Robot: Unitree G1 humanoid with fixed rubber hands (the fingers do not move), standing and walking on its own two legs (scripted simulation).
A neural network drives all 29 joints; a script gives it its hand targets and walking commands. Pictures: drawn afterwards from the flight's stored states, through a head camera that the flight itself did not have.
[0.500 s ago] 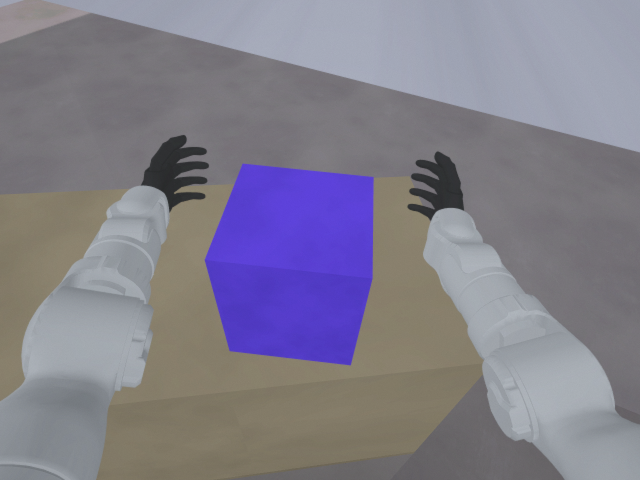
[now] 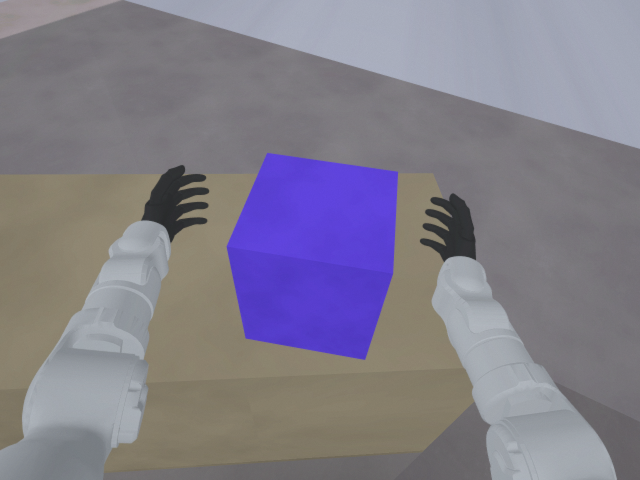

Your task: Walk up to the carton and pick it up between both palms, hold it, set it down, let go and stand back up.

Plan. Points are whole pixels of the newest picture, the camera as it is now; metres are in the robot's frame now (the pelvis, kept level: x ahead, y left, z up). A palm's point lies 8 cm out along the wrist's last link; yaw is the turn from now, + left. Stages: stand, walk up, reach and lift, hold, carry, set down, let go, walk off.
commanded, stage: set down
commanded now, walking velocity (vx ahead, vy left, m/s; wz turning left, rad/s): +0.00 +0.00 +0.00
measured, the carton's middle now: (317, 259) +0.45 -0.01 -0.03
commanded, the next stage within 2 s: none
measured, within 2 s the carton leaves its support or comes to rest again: neither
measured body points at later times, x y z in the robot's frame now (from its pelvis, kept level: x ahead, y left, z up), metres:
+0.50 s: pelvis +0.00 -0.01 +0.00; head +0.02 +0.02 +0.45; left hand +0.36 +0.22 +0.04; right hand +0.31 -0.18 +0.04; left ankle +0.01 +0.11 -0.74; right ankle +0.03 -0.14 -0.74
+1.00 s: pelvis +0.01 +0.00 +0.00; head +0.02 +0.03 +0.45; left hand +0.28 +0.25 -0.01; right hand +0.24 -0.17 -0.01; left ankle +0.01 +0.11 -0.74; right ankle +0.03 -0.14 -0.74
